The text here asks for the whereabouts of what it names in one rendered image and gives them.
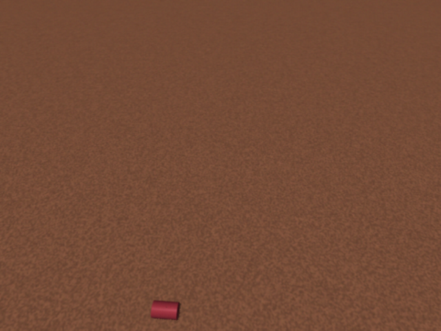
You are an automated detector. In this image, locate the can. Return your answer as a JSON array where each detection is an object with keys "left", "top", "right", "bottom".
[{"left": 151, "top": 300, "right": 179, "bottom": 320}]

